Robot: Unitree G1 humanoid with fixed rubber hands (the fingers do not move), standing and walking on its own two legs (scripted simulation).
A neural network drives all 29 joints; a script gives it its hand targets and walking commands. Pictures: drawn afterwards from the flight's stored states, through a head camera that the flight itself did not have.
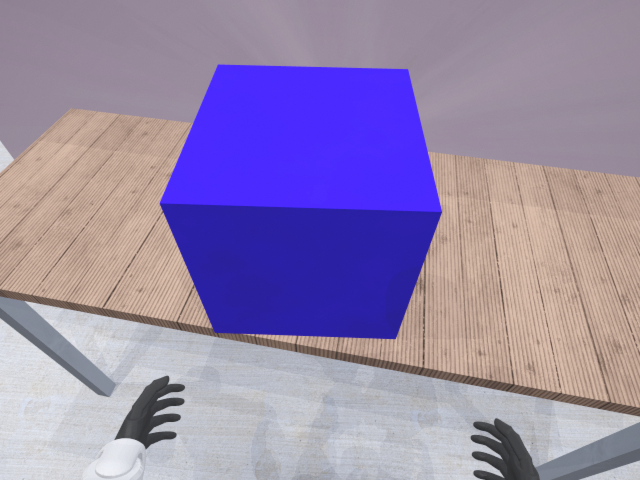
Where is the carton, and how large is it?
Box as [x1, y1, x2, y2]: [160, 65, 441, 338]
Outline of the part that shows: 218,65 160,201 160,205 214,331 234,333 395,338 441,213 407,69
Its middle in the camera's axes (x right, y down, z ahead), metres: -0.01 -0.05 +0.57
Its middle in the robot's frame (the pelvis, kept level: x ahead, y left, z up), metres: +0.47 +0.03 +0.07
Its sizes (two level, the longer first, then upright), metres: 0.283 0.273 0.275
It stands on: a table, 0.71 m high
